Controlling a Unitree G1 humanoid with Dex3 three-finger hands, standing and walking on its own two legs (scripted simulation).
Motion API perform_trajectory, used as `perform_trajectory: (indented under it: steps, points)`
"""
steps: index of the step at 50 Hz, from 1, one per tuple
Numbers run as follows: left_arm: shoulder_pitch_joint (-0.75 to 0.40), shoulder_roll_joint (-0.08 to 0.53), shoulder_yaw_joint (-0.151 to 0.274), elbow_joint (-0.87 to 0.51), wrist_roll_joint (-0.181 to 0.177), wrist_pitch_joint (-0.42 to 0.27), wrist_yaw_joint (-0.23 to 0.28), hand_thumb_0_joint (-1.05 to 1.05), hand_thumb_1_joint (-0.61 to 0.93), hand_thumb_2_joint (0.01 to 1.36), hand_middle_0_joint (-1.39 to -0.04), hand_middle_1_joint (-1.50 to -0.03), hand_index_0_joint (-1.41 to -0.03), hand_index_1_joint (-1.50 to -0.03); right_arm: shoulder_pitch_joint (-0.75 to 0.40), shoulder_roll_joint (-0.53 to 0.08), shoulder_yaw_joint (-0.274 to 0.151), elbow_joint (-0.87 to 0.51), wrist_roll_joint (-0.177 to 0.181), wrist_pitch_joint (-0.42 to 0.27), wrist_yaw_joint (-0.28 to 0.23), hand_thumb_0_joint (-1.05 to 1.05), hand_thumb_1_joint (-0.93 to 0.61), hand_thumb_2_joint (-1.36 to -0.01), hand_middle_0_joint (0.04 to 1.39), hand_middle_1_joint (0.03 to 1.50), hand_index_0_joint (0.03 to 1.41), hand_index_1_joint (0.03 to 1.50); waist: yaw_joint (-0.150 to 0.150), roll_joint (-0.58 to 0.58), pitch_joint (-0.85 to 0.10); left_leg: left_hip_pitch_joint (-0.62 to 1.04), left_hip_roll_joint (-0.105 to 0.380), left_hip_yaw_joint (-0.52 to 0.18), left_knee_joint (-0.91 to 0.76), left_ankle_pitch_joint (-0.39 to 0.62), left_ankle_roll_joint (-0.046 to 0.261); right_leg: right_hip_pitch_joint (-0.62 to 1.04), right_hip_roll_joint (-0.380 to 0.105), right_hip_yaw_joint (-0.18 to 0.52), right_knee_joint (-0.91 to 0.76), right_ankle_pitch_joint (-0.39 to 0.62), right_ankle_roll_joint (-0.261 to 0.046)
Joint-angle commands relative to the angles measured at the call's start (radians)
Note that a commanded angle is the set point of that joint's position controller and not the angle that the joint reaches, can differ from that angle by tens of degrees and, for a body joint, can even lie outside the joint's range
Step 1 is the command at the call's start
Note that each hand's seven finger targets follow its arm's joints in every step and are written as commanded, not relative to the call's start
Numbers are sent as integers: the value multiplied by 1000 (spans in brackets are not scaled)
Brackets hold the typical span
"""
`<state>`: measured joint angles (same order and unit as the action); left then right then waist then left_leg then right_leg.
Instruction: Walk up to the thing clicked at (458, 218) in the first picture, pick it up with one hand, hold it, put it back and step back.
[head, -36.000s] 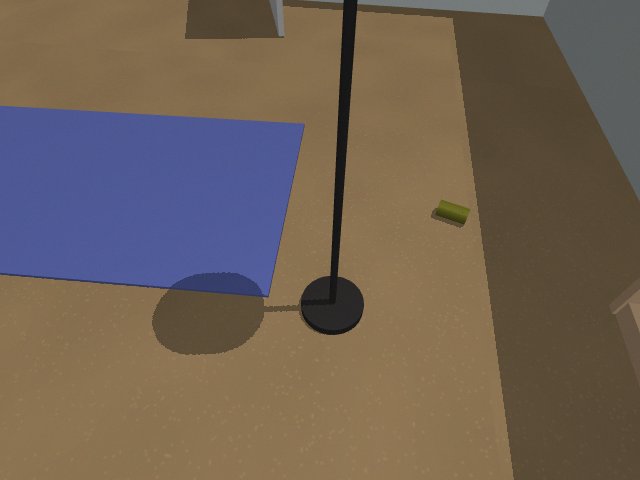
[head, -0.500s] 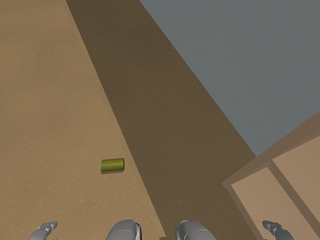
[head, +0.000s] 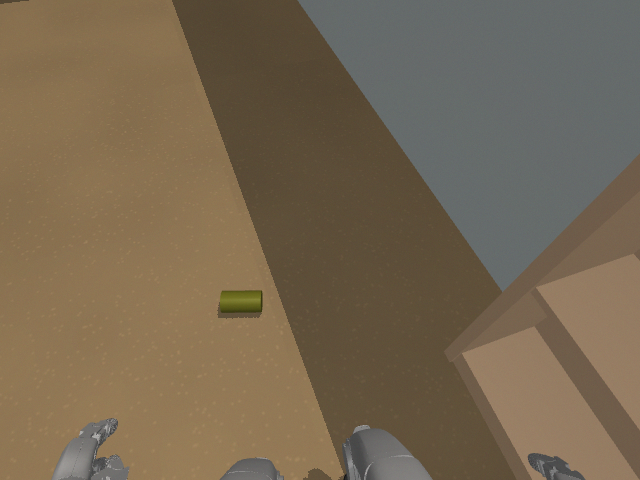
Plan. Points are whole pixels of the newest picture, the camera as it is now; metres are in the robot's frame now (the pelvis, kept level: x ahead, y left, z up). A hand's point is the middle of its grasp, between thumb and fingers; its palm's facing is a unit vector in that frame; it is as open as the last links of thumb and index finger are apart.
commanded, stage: step back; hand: left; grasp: from above
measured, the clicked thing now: (241, 301) +0.65 +0.23 -0.72
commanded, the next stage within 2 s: none
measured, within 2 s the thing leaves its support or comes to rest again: neither
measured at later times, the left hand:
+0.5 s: hand out of the picture -0.07 +0.22 -0.13, palm faces -0.01 -0.90 -0.43, open 7.3 cm
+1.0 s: hand out of the picture -0.27 +0.22 -0.15, palm faces -0.02 -0.91 -0.42, open 7.3 cm
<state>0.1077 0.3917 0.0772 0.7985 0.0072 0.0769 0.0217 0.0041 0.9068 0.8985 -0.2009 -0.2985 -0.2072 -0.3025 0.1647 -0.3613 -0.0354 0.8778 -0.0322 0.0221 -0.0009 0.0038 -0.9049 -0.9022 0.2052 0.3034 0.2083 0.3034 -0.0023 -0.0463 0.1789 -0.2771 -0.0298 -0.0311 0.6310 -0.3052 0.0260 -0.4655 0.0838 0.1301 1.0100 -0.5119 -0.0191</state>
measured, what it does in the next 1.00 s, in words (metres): walks backwards: right foot, then left foot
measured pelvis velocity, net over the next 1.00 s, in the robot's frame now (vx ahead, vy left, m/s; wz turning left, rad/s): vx -0.35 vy -0.06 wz -0.03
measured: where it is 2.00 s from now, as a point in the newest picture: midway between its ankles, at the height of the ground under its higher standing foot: outside the picture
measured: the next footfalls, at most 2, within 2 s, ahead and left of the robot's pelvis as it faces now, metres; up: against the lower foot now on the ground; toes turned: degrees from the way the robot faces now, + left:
right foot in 0.26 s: -0.09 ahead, -0.16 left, +0.00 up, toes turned -1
left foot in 0.64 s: -0.19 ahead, +0.09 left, +0.00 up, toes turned +0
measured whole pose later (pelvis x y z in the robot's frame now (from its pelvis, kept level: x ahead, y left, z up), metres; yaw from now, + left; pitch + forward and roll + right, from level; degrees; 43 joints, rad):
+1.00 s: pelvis -0.35 -0.06 -0.01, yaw -2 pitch -3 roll -2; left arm 0.19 0.36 0.06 0.90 0.03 0.03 0.01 0.00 0.91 0.90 -0.20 -0.30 -0.21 -0.30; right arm 0.06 -0.40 -0.05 0.84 -0.02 0.07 -0.01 0.00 -0.90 -0.90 0.21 0.30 0.21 0.30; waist 0.03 0.08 0.16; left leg -0.47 0.06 -0.07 0.75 -0.31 0.00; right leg -0.23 0.06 0.01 0.66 -0.38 -0.01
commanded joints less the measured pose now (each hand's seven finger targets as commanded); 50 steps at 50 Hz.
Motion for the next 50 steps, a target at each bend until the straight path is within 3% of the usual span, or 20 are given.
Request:
perform_trajectory:
  steps: [1, 8, 12, 13, 14, 15, 16, 19, 26, 31, 32, 33, 34, 36, 38, 45, 47, 48, 49, 50]
  points:
    - [86, 190, 66, -54, 0, -34, 7, 0, 900, 900, -200, -300, -200, -300, -70, -265, -75, -110, 0, -30, -31, 0, -900, -900, 200, 300, 200, 300, 35, 174, -174, 66, 296, -227, -204, 501, 209, -31, 13, 58, 277, -2, 10]
    - [89, 171, 58, -58, 7, -44, -7, 0, 900, 900, -200, -300, -200, -300, -8, -281, -84, -127, -2, -15, -29, 0, -900, -900, 200, 300, 200, 300, -26, 220, -222, 149, 281, -193, -166, 376, 219, 67, -42, -42, -114, -2, 50]
    - [244, 159, 62, 26, 13, -54, -15, 0, 900, 900, -200, -300, -200, -300, -67, -312, -91, -148, 8, 10, -19, 0, -900, -900, 200, 300, 200, 300, 44, 266, -279, 20, 251, -166, -105, 243, 144, 312, -57, -146, -540, 209, 4]
    - [252, 183, 69, 36, 26, -60, -12, 0, 900, 900, -200, -300, -200, -300, -64, -279, -81, -143, 17, 17, -19, 0, -900, -900, 200, 300, 200, 300, 44, 207, -257, -80, 202, -150, -53, 129, 88, 357, -75, -97, -591, 243, -9]
    - [220, 253, 89, 16, 43, -67, -13, 0, 900, 900, -200, -300, -200, -300, -44, -223, -66, -154, 23, 17, -17, 0, -900, -900, 200, 300, 200, 300, 28, -2, -204, -283, 57, -115, 101, -81, 17, 379, -231, 184, -655, 129, -61]
    - [142, 386, 115, -28, 37, -57, -14, 0, 900, 900, -200, -300, -200, -300, -103, -208, -71, -168, 28, 15, -35, 0, -900, -900, 200, 300, 200, 300, 82, -271, -153, -265, -79, -61, 362, -303, -32, 99, -479, 447, -759, 118, -238]
    - [67, 380, 109, -66, 38, -64, -9, 0, 900, 900, -200, -300, -200, -300, -98, -255, -86, -158, 22, 22, -39, 0, -900, -900, 200, 300, 200, 300, 53, -218, -81, -217, -31, -172, 537, -297, -45, -52, -538, 496, -796, 109, -287]
    - [-62, 234, 74, -81, 38, -70, 5, 0, 900, 900, -200, -300, -200, -300, 27, -229, -71, -90, 37, 10, -32, 0, -900, -900, 200, 300, 200, 300, -41, -71, -116, -220, -102, -145, 591, -144, -37, 104, -307, 86, -595, 493, -152]
    - [89, 226, 72, -79, 33, -60, 27, 0, 900, 900, -200, -300, -200, -300, -3, -206, -57, -108, 14, 3, -33, 0, -900, -900, 200, 300, 200, 300, 71, -135, -195, -232, -21, -66, 251, -243, -52, 420, -376, 123, -504, 704, -201]
    - [29, 224, 48, -96, 11, -36, 14, 0, 900, 900, -200, -300, -200, -300, 135, -220, -81, -40, 5, 0, -21, 0, -900, -900, 200, 300, 200, 300, -1, -62, -251, 79, 9, 6, -210, 94, 2, 250, -289, 30, -377, 537, -93]
    - [58, 194, 38, -96, 8, -35, 10, 0, 900, 900, -200, -300, -200, -300, 123, -273, -93, -50, -12, -1, -19, 0, -900, -900, 200, 300, 200, 300, 5, 60, -253, 150, 162, -208, -238, 137, 59, 92, -212, -9, -285, 350, -43]
    - [-24, 192, 40, -113, -3, -40, 16, 0, 900, 900, -200, -300, -200, -300, 53, -388, -108, -75, 0, 6, -6, 0, -900, -900, 200, 300, 200, 300, -19, 306, -226, 23, 360, -431, -292, 226, 212, 34, -36, -170, -98, -33, 3]
    - [-75, 212, 61, -105, 14, -37, 25, 0, 900, 900, -200, -300, -200, -300, 33, -399, -113, -88, -11, 0, -7, 0, -900, -900, 200, 300, 200, 300, -57, 288, -179, -114, 433, -535, -336, 248, 301, 63, -27, -29, 122, -158, 13]
    - [-5, 186, 57, -60, -9, -28, 21, 0, 900, 900, -200, -300, -200, -300, -49, -303, -78, -90, -16, -6, -20, 0, -900, -900, 200, 300, 200, 300, 17, 143, -170, -66, 319, -303, -249, 411, 232, 23, 11, 60, 278, -66, -8]
    - [76, 192, 56, -25, -8, -32, 17, 0, 900, 900, -200, -300, -200, -300, -89, -279, -71, -105, -10, -5, -27, 0, -900, -900, 200, 300, 200, 300, 51, 173, -160, -51, 292, -216, -204, 421, 211, 20, -4, 17, 266, -13, 3]
    - [106, 162, 42, 11, 10, -68, 7, 0, 900, 900, -200, -300, -200, -300, -28, -277, -74, -99, -2, 27, -17, 0, -900, -900, 200, 300, 200, 300, -2, 242, -253, 149, 251, -174, -87, 386, 178, 170, -55, -130, -426, 97, 31]
    - [184, 184, 43, 64, 25, -85, 10, 0, 900, 900, -200, -300, -200, -300, -58, -258, -67, -95, 14, 42, -10, 0, -900, -900, 200, 300, 200, 300, 36, 176, -276, 4, 204, -132, 1, 187, 109, 341, -70, -103, -637, 262, 4]
    - [178, 255, 65, 59, 40, -92, 9, 0, 900, 900, -200, -300, -200, -300, -54, -202, -52, -108, 17, 39, -5, 0, -900, -900, 200, 300, 200, 300, 30, -20, -219, -230, 77, -92, 128, -70, 37, 377, -208, 160, -657, 150, -44]
    - [118, 387, 95, 27, 41, -85, 9, 0, 900, 900, -200, -300, -200, -300, -108, -195, -59, -133, 15, 42, -20, 0, -900, -900, 200, 300, 200, 300, 76, -230, -174, -254, -38, -83, 347, -296, -18, 131, -482, 445, -744, 128, -226]
    - [48, 403, 96, -6, 36, -93, 16, 0, 900, 900, -200, -300, -200, -300, -108, -247, -82, -129, 17, 50, -23, 0, -900, -900, 200, 300, 200, 300, 56, -188, -100, -199, 2, -216, 536, -297, -38, -39, -556, 528, -782, 119, -291]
